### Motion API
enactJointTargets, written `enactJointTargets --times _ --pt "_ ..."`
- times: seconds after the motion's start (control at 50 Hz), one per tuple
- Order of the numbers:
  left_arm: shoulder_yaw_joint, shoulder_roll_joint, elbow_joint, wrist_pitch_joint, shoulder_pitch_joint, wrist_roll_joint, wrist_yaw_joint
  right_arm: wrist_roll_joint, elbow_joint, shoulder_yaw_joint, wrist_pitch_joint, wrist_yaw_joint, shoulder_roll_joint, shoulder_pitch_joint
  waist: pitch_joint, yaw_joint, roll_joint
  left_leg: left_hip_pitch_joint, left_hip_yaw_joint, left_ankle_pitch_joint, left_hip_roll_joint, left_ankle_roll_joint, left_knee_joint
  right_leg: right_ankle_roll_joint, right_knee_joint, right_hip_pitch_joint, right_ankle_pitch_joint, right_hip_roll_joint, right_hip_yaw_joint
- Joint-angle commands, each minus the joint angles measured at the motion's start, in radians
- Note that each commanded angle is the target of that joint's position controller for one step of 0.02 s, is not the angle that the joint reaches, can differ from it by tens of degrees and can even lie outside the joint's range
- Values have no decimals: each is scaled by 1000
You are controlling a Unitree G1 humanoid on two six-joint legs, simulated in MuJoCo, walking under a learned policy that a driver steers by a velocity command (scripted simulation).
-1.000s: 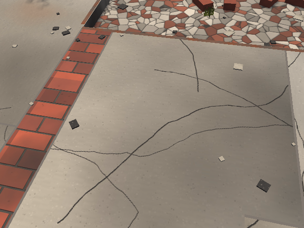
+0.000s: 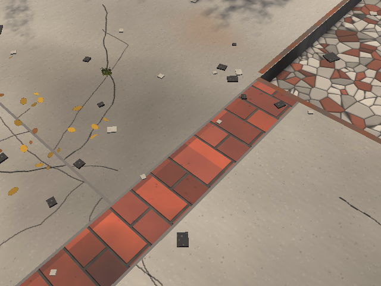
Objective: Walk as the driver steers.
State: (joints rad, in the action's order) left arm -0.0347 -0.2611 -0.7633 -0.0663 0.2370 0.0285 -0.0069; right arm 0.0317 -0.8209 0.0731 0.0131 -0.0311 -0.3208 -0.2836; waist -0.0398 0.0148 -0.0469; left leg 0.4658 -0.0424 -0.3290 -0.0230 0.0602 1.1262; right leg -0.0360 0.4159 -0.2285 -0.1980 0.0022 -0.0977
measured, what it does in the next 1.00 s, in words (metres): walks ahead, turning left: left foot, then right foot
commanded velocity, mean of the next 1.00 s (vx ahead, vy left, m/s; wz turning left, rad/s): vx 0.11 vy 0.00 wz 0.60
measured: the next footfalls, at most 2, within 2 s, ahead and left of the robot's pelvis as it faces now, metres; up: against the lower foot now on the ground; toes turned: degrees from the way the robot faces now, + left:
left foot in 0.28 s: +0.26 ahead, +0.11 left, +0.00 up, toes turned +11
right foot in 0.84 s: +0.26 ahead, -0.07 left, +0.00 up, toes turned +34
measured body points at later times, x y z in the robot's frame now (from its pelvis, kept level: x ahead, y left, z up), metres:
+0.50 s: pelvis +0.15 +0.04 -0.01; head +0.19 +0.07 +0.44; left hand +0.20 +0.33 -0.14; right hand +0.34 -0.19 -0.12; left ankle +0.22 +0.11 -0.74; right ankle +0.18 -0.12 -0.67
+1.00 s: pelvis +0.18 -0.01 +0.00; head +0.22 -0.02 +0.45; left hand +0.13 +0.29 -0.09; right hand +0.43 -0.20 -0.13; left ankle +0.11 +0.09 -0.66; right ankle +0.23 -0.09 -0.74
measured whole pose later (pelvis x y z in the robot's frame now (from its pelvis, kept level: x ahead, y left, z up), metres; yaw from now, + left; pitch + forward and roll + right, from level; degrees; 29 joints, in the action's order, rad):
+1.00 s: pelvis +0.18 -0.01 +0.00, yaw +35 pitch +0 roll +1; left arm -0.04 -0.27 -0.71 0.03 0.21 0.02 -0.05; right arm 0.02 -0.78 0.10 -0.06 -0.03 -0.33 -0.24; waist -0.04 0.01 -0.05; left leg 0.51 -0.13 -0.38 -0.14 -0.03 1.08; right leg -0.04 0.42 -0.19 -0.23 0.01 -0.03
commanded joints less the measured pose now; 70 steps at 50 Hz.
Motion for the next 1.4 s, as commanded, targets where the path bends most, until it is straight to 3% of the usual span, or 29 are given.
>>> enactJointTargets --times 0.02,0.06,0.14,0.22,0.26,0.28,0.3,0.32,0.34,0.36,0.4,0.48,0.6,0.72,0.8,0.82,0.84,0.86,0.88,0.92,0.96,1.06,1.2,1.28,1.3,1.32,1.34,1.38,1.4 --pt "-29 -109 18 -32 60 -13 4 2 69 1 -12 -17 -21 2 14 -2 143 159 -18 54 54 -19 -2 -124 -200 126 456 -284 179" --pt "-31 -110 6 -29 63 -16 3 3 95 -7 -12 -21 -4 57 10 -1 147 175 14 105 52 -35 -96 -122 -177 135 652 -269 79" --pt "-35 -122 -2 -15 44 -20 -2 -5 132 -30 -6 -41 32 157 21 -16 179 16 98 286 35 -28 -389 -82 -140 82 657 -213 -71" --pt "-51 -167 -14 5 71 -29 -14 14 150 -17 -11 -39 -10 164 47 -17 176 -66 124 201 4 12 -511 -59 -4 163 721 -257 -78" --pt "-56 -181 -11 24 63 -34 -20 29 117 1 5 -25 -37 38 119 38 126 -213 123 212 -44 54 -621 -36 252 158 690 -239 -99" --pt "-56 -179 -5 29 97 -29 -16 39 95 18 17 -7 -89 -51 189 79 22 -377 28 433 15 94 -693 9 490 51 461 -196 -116" --pt "-31 -69 36 40 194 -4 -7 21 115 42 19 10 -202 -39 273 -13 -197 -605 -319 1081 329 192 -566 53 801 -223 -451 -75 -123" --pt "-34 -108 51 66 190 -9 -12 -37 137 61 2 15 -231 -102 431 57 -157 -685 -541 1037 414 352 -641 71 970 -341 -510 21 51" --pt "-36 -124 49 78 122 -5 -15 -46 143 51 -13 23 -182 -61 347 52 -31 -610 -458 839 374 328 -695 70 964 -385 -424 -37 116" --pt "-33 -119 61 78 52 -11 -16 -43 145 37 -23 30 -129 12 209 35 -14 -471 -388 713 316 294 -741 67 907 -394 -341 -58 118" --pt "-34 -121 60 92 38 5 -20 -36 142 19 -29 39 -70 77 107 -22 -14 -311 -308 586 208 215 -794 70 779 -331 -255 -83 132" --pt "-33 -98 52 122 62 2 -14 -19 139 30 -21 28 -97 80 147 -41 0 -230 -292 484 158 183 -822 75 692 -247 -210 -50 129" --pt "-37 -103 90 131 -51 0 -21 -13 129 43 -42 27 -110 39 96 6 -48 -223 -416 18 135 164 -893 80 544 -299 -179 -27 159" --pt "-32 -100 104 110 -76 -17 -29 -6 117 52 -48 23 -117 21 91 21 -68 -242 -496 40 123 151 -869 49 384 -218 -222 29 168" --pt "-29 -103 82 94 28 -31 -41 -16 113 54 -55 17 -113 57 93 -29 -87 -172 -528 88 84 93 -851 4 102 2 -192 79 151" --pt "-32 -111 70 88 72 -26 -50 -27 113 52 -55 21 -105 72 84 -57 -71 -111 -505 14 42 46 -830 -7 -52 103 -114 62 152" --pt "-47 -184 79 83 57 -13 -61 -38 117 41 -53 28 -59 44 79 -34 64 -17 -412 -158 -45 -20 -697 -41 -179 171 -191 -102 306" --pt "-64 -276 123 86 -17 -4 -59 -46 131 39 -47 33 -34 22 81 -15 256 111 -159 -200 -214 -62 -414 -140 -264 164 -292 -372 606" --pt "-62 -253 122 91 -64 6 -51 4 123 60 -44 36 -124 62 10 -14 177 115 -110 -179 -138 -75 -223 -203 -249 -3 -195 -402 579" --pt "-30 -142 135 84 -141 -3 -41 6 93 62 -53 19 -111 14 -8 47 126 38 -114 -80 -116 -75 -44 -158 -189 -63 15 -268 376" --pt "-25 -128 151 83 -152 -4 -41 -3 71 57 -69 0 -101 -32 16 45 184 69 -75 -57 -109 -89 68 -142 -146 11 179 -212 261" --pt "-43 -163 102 81 22 -7 -38 -15 112 32 -80 -9 -68 88 37 -53 185 150 -20 -94 -57 -131 -67 -169 -65 248 463 -249 206" --pt "-61 -204 86 84 8 -1 -13 -34 150 7 -84 -17 -47 139 72 -59 247 -93 86 -139 -21 -88 -359 -158 -3 176 542 -282 106" --pt "-67 -216 71 93 -9 -20 -5 -18 142 5 -65 -3 -51 82 91 1 199 -298 100 75 -35 -35 -703 -75 141 76 402 -280 42" --pt "-62 -193 65 95 29 -18 -2 -1 138 18 -51 9 -106 54 110 17 55 -434 -65 159 51 -7 -828 -9 300 -58 207 -236 -17" --pt "-34 -89 138 101 29 -3 6 -10 166 49 -40 16 -267 56 103 -24 -253 -535 -496 628 377 118 -814 76 535 -348 -423 -60 -83" --pt "-39 -136 148 118 -63 -2 -15 -28 140 61 -40 15 -254 -52 141 83 -125 -493 -465 743 402 248 -768 76 661 -363 -474 -35 74" --pt "-48 -162 133 120 -67 -11 -5 -26 122 31 -48 20 -154 17 43 23 -68 -427 -354 245 262 209 -844 59 659 -394 -306 -73 128" --pt "-56 -180 128 113 -73 -2 4 -25 127 21 -52 24 -126 61 12 9 -90 -404 -340 13 202 173 -891 59 618 -399 -237 -77 126"
Keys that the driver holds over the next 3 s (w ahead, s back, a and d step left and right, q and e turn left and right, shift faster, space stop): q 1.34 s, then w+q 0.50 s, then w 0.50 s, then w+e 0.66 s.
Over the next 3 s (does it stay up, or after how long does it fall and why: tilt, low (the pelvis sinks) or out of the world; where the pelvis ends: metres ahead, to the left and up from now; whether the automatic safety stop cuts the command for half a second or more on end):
stays up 0.49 0.65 0.00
